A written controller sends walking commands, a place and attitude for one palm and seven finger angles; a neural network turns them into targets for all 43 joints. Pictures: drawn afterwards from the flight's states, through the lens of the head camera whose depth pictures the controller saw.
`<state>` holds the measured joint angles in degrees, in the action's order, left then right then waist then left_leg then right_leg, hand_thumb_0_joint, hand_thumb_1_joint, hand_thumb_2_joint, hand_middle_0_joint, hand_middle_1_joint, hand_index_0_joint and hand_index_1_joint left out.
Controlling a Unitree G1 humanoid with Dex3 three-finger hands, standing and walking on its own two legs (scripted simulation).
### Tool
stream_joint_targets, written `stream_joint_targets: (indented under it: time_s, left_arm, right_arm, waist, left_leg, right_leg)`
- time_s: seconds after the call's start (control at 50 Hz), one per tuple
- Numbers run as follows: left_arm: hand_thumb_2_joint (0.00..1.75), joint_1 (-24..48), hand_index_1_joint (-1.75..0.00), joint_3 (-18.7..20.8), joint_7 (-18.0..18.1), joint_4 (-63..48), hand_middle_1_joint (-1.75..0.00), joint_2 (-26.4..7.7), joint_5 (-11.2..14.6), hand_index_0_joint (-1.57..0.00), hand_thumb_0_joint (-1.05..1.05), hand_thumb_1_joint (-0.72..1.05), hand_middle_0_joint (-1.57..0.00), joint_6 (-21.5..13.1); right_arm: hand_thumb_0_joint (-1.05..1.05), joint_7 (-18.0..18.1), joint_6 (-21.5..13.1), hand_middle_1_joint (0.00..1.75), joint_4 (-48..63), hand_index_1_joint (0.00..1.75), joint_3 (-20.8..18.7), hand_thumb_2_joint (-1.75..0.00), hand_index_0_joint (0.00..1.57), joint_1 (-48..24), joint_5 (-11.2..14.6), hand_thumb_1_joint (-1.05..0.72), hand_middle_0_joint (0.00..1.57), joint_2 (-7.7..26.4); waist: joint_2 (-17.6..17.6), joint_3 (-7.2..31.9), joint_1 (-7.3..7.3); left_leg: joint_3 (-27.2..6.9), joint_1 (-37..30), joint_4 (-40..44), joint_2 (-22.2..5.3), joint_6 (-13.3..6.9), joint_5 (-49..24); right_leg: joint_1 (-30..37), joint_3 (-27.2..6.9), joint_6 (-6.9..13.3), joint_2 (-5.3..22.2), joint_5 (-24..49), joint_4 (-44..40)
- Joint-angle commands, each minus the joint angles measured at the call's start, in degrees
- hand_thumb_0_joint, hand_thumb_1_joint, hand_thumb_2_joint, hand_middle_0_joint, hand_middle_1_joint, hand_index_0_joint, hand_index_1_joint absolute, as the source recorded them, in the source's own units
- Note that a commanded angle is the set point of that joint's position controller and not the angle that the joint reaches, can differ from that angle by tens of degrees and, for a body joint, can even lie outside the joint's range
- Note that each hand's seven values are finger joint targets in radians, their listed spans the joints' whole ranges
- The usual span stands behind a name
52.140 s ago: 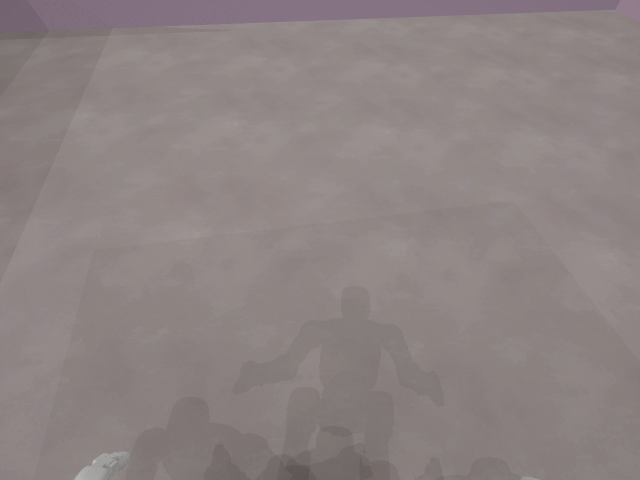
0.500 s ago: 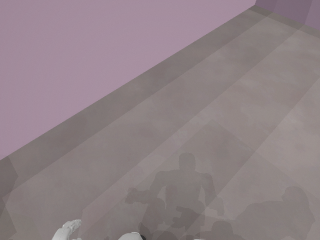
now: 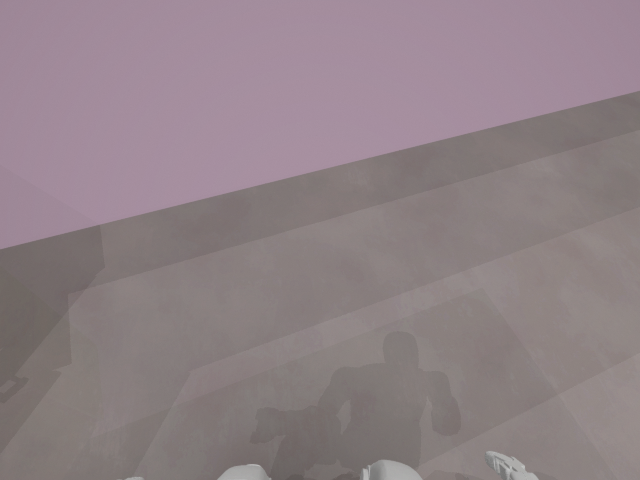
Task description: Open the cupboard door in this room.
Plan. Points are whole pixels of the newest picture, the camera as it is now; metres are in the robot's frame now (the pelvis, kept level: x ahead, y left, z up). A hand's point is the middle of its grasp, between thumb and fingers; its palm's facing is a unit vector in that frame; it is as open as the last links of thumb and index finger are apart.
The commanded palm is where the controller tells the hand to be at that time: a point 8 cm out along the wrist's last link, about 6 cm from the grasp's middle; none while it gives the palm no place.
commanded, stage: turn to face it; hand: left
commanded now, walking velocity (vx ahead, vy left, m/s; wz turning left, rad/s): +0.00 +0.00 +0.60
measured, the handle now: out of the picture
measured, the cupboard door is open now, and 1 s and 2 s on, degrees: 47 47 47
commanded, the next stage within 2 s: take the last steps up to it in 1.94 s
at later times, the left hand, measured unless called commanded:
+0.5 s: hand out of the picture +0.03 +0.15 -0.15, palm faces +0.30 -0.92 -0.23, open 7.4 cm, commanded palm none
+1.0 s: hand out of the picture +0.05 +0.19 -0.14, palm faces +0.55 -0.78 -0.29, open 7.4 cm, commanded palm none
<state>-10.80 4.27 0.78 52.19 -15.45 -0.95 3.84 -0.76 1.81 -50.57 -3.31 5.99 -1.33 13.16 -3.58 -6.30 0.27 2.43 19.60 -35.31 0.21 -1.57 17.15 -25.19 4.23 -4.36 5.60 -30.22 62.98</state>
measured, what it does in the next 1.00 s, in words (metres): steps on the spot, turning left: right foot, then left foot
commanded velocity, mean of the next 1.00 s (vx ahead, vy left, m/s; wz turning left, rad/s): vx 0.00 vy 0.00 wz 0.60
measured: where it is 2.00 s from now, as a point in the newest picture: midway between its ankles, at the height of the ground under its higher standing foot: outside the picture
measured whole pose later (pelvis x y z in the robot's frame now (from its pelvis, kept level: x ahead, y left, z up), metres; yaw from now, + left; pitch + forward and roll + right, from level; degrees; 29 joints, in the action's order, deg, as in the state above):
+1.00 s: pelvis +0.06 -0.07 +0.00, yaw +35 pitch +2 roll +0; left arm -6.8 3.5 0.3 47.7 -14.6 -0.7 1.3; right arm -0.7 3.2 -52.2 -3.9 10.5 -1.1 13.0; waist 0.7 -4.5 -1.2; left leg -7.0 20.8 -33.3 2.1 1.3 14.7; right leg -16.9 0.9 -3.7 2.0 -18.2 33.0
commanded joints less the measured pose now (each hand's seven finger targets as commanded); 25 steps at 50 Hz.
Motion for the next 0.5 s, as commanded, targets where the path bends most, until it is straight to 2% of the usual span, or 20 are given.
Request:
stream_joint_targets:
  time_s: [0.0,0.04,0.08,0.12,0.16,0.18,0.2,0.22,0.24,0.26,0.28,0.3,0.32,0.34,0.4,0.44,0.46,0.48]
  left_arm:
    - [0.9,1.29,-0.3,0.84,-0.56,-5.88,-0.3,-3.92,-0.13,-0.2,0.0,0.9,-0.2,-1.7]
    - [0.9,1.76,-0.3,0.64,-0.63,-6.19,-0.3,-3.63,-0.06,-0.2,0.0,0.9,-0.2,-1.86]
    - [0.9,2.32,-0.3,0.49,-0.5,-6.69,-0.3,-3.35,0.05,-0.2,0.0,0.9,-0.2,-1.94]
    - [0.9,1.25,-0.3,0.4,-0.37,-6.88,-0.3,-3.21,0.21,-0.2,0.0,0.9,-0.2,-2.2]
    - [0.9,-2.02,-0.3,0.55,-0.28,-6.27,-0.3,-3.67,0.32,-0.2,0.0,0.9,-0.2,-2.7]
    - [0.9,-4.72,-0.3,0.95,-0.1,-5.76,-0.3,-4.56,0.27,-0.2,0.0,0.9,-0.2,-3.16]
    - [0.9,-7.24,-0.3,1.74,0.4,-5.44,-0.3,-8.31,-0.37,-0.2,0.0,0.9,-0.2,-3.88]
    - [0.9,-7.02,-0.3,2.55,0.84,-5.73,-0.3,-13.38,-1.04,-0.2,0.0,0.9,-0.2,-4.24]
    - [0.9,-6.02,-0.3,2.04,1.17,-6.19,-0.3,-12.97,-0.54,-0.2,0.0,0.9,-0.2,-4.16]
    - [0.9,-2.09,-0.3,1.4,1.3,-6.77,-0.3,-9.61,-0.52,-0.2,0.0,0.9,-0.2,-4.28]
    - [0.9,-0.03,-0.3,0.99,1.31,-7.26,-0.3,-7.91,-0.27,-0.2,0.0,0.9,-0.2,-4.25]
    - [0.9,0.83,-0.3,0.38,1.2,-7.41,-0.3,-6.97,-0.07,-0.2,0.0,0.9,-0.2,-4.2]
    - [0.9,0.52,-0.3,0.13,1.15,-7.32,-0.3,-6.01,-0.02,-0.2,0.0,0.9,-0.2,-4.39]
    - [0.9,-0.48,-0.3,0.3,1.24,-6.99,-0.3,-6.1,-0.18,-0.2,0.0,0.9,-0.2,-4.42]
    - [0.9,-3.87,-0.3,0.89,1.29,-5.74,-0.3,-7.58,-0.36,-0.2,0.0,0.9,-0.2,-4.53]
    - [0.9,-5.48,-0.3,1.26,1.21,-4.94,-0.3,-8.29,-0.62,-0.2,0.0,0.9,-0.2,-4.44]
    - [0.9,-6.05,-0.3,1.48,1.14,-4.64,-0.3,-9.0,-0.61,-0.2,0.0,0.9,-0.2,-4.39]
    - [0.9,-6.17,-0.3,1.74,1.1,-4.54,-0.3,-9.44,-0.67,-0.2,0.0,0.9,-0.2,-4.32]
  right_arm:
    - [0.0,1.46,-0.86,0.3,3.21,0.3,-2.74,-0.9,0.2,1.63,-0.14,-0.9,0.2,12.21]
    - [0.0,1.34,-0.87,0.3,3.07,0.3,-2.93,-0.9,0.2,2.16,-0.15,-0.9,0.2,12.72]
    - [0.0,1.13,-0.62,0.3,3.06,0.3,-3.22,-0.9,0.2,2.34,-0.29,-0.9,0.2,12.92]
    - [0.0,0.99,-0.33,0.3,3.5,0.3,-3.48,-0.9,0.2,1.48,-0.32,-0.9,0.2,13.3]
    - [0.0,0.93,-0.05,0.3,4.06,0.3,-3.67,-0.9,0.2,-0.2,-0.04,-0.9,0.2,12.89]
    - [0.0,0.86,-0.01,0.3,4.49,0.3,-3.62,-0.9,0.2,-1.45,0.31,-0.9,0.2,12.07]
    - [0.0,0.6,-0.01,0.3,5.29,0.3,-3.31,-0.9,0.2,-1.21,0.92,-0.9,0.2,9.03]
    - [0.0,0.36,-0.19,0.3,6.8,0.3,-2.67,-0.9,0.2,-1.53,1.02,-0.9,0.2,5.45]
    - [0.0,0.13,0.11,0.3,6.76,0.3,-3.26,-0.9,0.2,-2.13,0.67,-0.9,0.2,8.58]
    - [0.0,-0.09,0.45,0.3,5.8,0.3,-3.14,-0.9,0.2,-0.89,0.46,-0.9,0.2,7.65]
    - [0.0,-0.18,0.8,0.3,4.21,0.3,-3.07,-0.9,0.2,-0.69,0.36,-0.9,0.2,6.91]
    - [0.0,-0.51,1.13,0.3,3.53,0.3,-2.87,-0.9,0.2,-0.41,0.4,-0.9,0.2,6.75]
    - [0.0,-0.76,1.21,0.3,3.35,0.3,-2.48,-0.9,0.2,-0.37,0.4,-0.9,0.2,6.02]
    - [0.0,-0.93,1.24,0.3,3.32,0.3,-2.19,-0.9,0.2,-0.89,0.68,-0.9,0.2,5.4]
    - [0.0,-1.13,1.08,0.3,3.77,0.3,-1.31,-0.9,0.2,-3.96,0.77,-0.9,0.2,4.01]
    - [0.0,-1.31,0.76,0.3,3.91,0.3,-1.01,-0.9,0.2,-5.06,0.86,-0.9,0.2,3.26]
    - [0.0,-1.27,0.61,0.3,4.11,0.3,-0.84,-0.9,0.2,-5.32,0.87,-0.9,0.2,3.25]
    - [0.0,-1.22,0.46,0.3,4.14,0.3,-0.79,-0.9,0.2,-5.05,0.9,-0.9,0.2,3.35]
  waist:
    - [11.77,7.67,-0.94]
    - [11.36,8.56,-1.11]
    - [11.72,8.78,-1.49]
    - [12.67,8.93,-1.03]
    - [13.78,9.69,0.55]
    - [10.83,10.36,2.24]
    - [0.39,11.26,3.47]
    - [-16.92,9.94,3.95]
    - [-12.65,9.5,3.69]
    - [-8.29,7.62,0.93]
    - [-10.17,7.16,-0.05]
    - [-9.84,6.56,-0.7]
    - [-10.21,6.7,-0.68]
    - [-9.43,7.15,-0.33]
    - [-6.98,7.83,1.51]
    - [-7.69,8.08,2.54]
    - [-7.24,7.98,2.84]
    - [-8.34,8.13,2.82]
  left_leg:
    - [-16.09,-7.66,15.64,-13.46,-7.28,-17.51]
    - [-15.82,-7.91,15.29,-12.6,-7.08,-16.75]
    - [-17.18,-6.87,14.94,-12.32,-7.25,-15.42]
    - [-18.74,-5.03,13.69,-11.67,-6.99,-16.0]
    - [-19.12,-1.38,10.66,-10.09,-5.75,-15.89]
    - [-18.01,1.78,7.52,-8.0,-3.88,-13.38]
    - [-13.53,9.68,-1.4,-2.72,-0.36,-2.99]
    - [-3.49,17.67,-16.93,5.03,4.1,16.44]
    - [-6.36,15.07,-28.5,1.27,3.47,18.56]
    - [-7.3,15.23,-33.29,-0.08,3.39,14.39]
    - [-5.97,16.28,-35.94,-0.88,4.25,11.73]
    - [-4.8,16.06,-36.42,-1.65,4.94,9.09]
    - [-3.48,15.98,-34.35,-1.67,5.46,7.96]
    - [-2.35,15.14,-30.87,-1.64,5.66,7.72]
    - [0.97,12.12,-18.95,-1.58,5.94,7.72]
    - [2.7,9.48,-12.26,-1.07,5.41,7.79]
    - [3.52,8.38,-9.55,-0.69,5.02,7.89]
    - [3.87,6.63,-7.09,-0.58,4.58,7.78]
  right_leg:
    - [-4.58,-3.71,-0.41,-0.17,5.43,-1.02]
    - [-2.48,-3.26,-0.41,-1.13,5.3,-6.37]
    - [0.43,-2.64,-0.23,-2.19,4.81,-11.81]
    - [4.76,-1.75,0.05,-3.74,5.34,-18.28]
    - [11.93,-1.1,0.42,-5.05,10.31,-26.98]
    - [17.74,-1.09,0.62,-4.46,15.57,-34.99]
    - [25.26,-10.16,2.83,4.54,14.59,-44.51]
    - [25.8,-26.76,9.62,20.43,21.47,-48.53]
    - [18.82,-25.12,13.46,24.07,26.83,-47.61]
    - [16.92,-18.79,13.69,19.97,27.98,-46.26]
    - [17.88,-15.55,12.49,16.37,33.2,-44.25]
    - [18.23,-9.62,11.34,13.78,38.43,-42.45]
    - [19.72,-6.01,10.54,12.46,43.57,-41.61]
    - [21.66,-3.89,10.15,12.17,46.53,-40.95]
    - [25.49,-1.08,10.05,12.99,51.7,-38.78]
    - [26.55,-0.36,10.09,13.62,53.03,-37.19]
    - [26.7,-0.02,10.28,14.28,54.37,-36.33]
    - [26.11,0.15,10.23,14.96,54.64,-35.39]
